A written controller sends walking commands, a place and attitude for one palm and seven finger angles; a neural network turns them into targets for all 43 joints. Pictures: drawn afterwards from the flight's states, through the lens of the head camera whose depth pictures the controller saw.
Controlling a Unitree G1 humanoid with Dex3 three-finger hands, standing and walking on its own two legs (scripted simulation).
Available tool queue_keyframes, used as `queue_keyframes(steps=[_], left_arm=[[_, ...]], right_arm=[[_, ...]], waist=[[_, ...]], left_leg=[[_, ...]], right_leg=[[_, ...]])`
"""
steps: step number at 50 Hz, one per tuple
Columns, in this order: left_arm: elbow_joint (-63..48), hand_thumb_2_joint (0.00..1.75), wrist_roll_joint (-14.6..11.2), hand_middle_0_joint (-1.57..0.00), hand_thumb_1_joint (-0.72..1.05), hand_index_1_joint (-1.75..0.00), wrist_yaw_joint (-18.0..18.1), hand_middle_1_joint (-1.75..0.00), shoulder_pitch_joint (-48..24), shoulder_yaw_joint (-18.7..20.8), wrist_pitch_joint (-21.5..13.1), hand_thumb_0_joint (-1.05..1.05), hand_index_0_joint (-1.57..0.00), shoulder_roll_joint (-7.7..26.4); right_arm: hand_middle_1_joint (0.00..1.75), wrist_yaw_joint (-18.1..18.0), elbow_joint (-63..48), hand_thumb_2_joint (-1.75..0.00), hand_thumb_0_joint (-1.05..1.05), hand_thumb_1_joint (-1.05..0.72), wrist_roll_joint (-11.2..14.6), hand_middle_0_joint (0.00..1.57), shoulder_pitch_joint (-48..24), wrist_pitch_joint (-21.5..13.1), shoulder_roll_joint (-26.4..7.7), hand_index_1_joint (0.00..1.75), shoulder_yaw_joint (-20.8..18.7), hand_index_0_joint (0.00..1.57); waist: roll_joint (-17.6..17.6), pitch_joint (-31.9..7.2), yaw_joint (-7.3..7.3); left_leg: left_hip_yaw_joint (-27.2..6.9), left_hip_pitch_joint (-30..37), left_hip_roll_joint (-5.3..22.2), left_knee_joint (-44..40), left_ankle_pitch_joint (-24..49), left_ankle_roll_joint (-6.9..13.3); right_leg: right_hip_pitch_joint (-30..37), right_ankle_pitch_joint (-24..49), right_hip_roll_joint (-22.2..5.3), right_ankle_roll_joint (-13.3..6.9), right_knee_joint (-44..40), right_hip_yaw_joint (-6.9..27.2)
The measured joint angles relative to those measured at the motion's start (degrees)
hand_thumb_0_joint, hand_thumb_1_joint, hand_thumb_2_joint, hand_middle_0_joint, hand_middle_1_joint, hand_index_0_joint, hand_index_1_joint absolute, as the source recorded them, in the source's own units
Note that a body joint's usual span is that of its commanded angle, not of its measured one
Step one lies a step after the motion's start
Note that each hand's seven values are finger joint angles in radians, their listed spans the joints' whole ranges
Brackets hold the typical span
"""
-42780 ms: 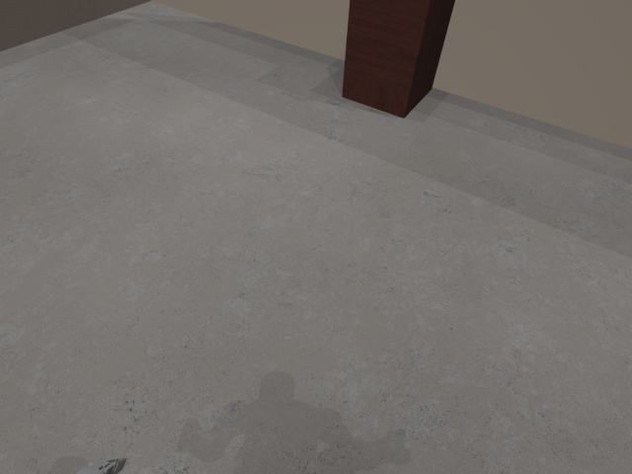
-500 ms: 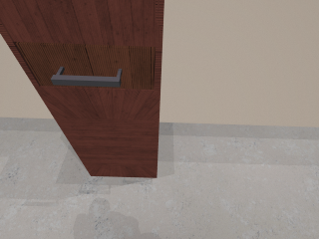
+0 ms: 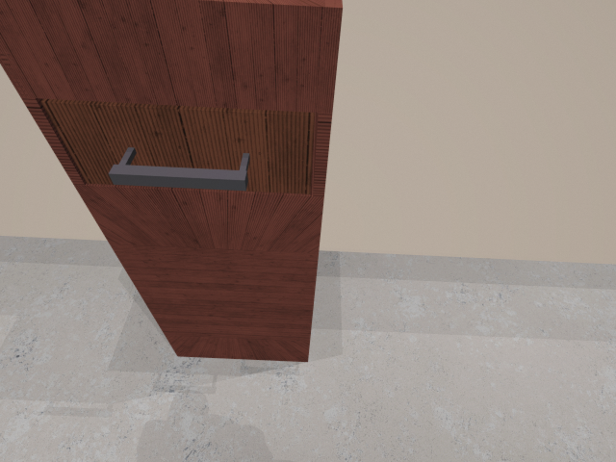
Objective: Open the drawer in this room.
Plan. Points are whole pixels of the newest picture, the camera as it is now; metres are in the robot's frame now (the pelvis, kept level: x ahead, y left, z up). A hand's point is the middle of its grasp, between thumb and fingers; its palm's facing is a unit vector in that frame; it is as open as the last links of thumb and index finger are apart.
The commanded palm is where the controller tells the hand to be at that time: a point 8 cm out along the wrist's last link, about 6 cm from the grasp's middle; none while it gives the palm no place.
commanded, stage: come to a stop and stand still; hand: left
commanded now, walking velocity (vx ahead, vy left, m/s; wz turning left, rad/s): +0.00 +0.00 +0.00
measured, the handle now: (184, 167) +0.49 +0.23 +0.09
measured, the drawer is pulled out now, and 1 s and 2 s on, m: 0.00 0.00 0.00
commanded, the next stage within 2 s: look again from close up in 0.22 s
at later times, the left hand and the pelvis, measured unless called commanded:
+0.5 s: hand out of the picture +0.01 +0.21 -0.17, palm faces +0.00 -0.96 -0.27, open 7.4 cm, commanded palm none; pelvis -0.02 +0.01 -0.01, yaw +0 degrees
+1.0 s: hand out of the picture -0.09 +0.22 -0.18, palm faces +0.00 -0.98 -0.19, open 7.4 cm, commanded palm none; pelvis -0.09 +0.04 +0.00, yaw +0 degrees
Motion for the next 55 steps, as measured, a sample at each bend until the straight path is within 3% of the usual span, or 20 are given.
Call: queue_keyframes(steps=[16,22,26,37,50,55], left_arm=[[-0.2,0.90,0.0,-0.19,0.91,-0.30,-0.3,-0.30,-0.7,-0.1,0.1,0.00,-0.20,1.0],[-4.8,0.90,0.7,-0.20,0.91,-0.30,-0.3,-0.30,0.7,-0.3,-0.4,0.00,-0.20,1.3],[-7.5,0.90,0.7,-0.20,0.91,-0.30,0.0,-0.30,1.4,0.0,0.0,0.00,-0.20,2.5],[-8.7,0.90,0.6,-0.20,0.91,-0.30,-0.7,-0.30,0.9,-1.0,1.8,0.00,-0.20,3.4],[-5.2,0.90,0.8,-0.20,0.91,-0.30,-0.8,-0.30,4.3,-1.2,1.6,0.00,-0.20,1.6],[-3.2,0.90,1.2,-0.20,0.91,-0.30,-1.0,-0.30,7.2,-0.6,1.9,0.00,-0.20,0.6]], right_arm=[[0.30,0.6,0.6,-0.90,0.00,-0.91,0.1,0.20,0.8,0.0,-0.4,0.30,0.3,0.20],[0.30,0.9,-6.5,-0.90,0.01,-0.91,-0.8,0.20,2.2,-0.2,-3.1,0.30,-0.6,0.20],[0.30,1.1,-8.8,-0.90,0.01,-0.91,-0.7,0.20,1.9,0.7,-3.7,0.30,-0.8,0.20],[0.30,2.0,-9.5,-0.90,0.01,-0.91,-0.7,0.20,-0.2,1.6,-3.3,0.30,-0.1,0.20],[0.30,2.5,-5.7,-0.90,0.01,-0.91,-0.5,0.20,4.3,1.9,-1.3,0.30,0.3,0.20],[0.30,2.4,-3.5,-0.90,0.01,-0.91,-0.8,0.20,6.3,2.9,-0.4,0.30,-0.2,0.20]], waist=[[0.1,0.6,-0.15],[2.9,0.1,-0.77],[2.8,-0.4,-0.81],[1.4,-1.5,-0.15],[0.9,-1.2,-0.36],[1.2,-1.9,-0.50]], left_leg=[[0.4,1.2,-0.8,-1.5,0.9,0.7],[0.3,-5.2,-0.2,5.8,-1.2,1.2],[0.3,-6.1,-0.1,7.8,-2.2,1.4],[0.8,-6.0,0.0,7.9,0.5,2.2],[0.8,-7.4,-0.9,3.8,5.3,3.3],[0.7,-7.7,-1.1,3.4,2.9,3.6]], right_leg=[[0.9,0.9,-0.8,0.7,-1.2,0.2],[-5.2,-1.3,-0.6,0.6,5.7,0.5],[-6.8,-2.3,-0.7,0.7,9.0,0.7],[-6.9,0.3,-0.5,1.3,9.2,1.2],[-8.4,4.9,-1.2,2.1,5.5,1.1],[-9.2,-0.2,-1.0,0.9,6.5,1.4]])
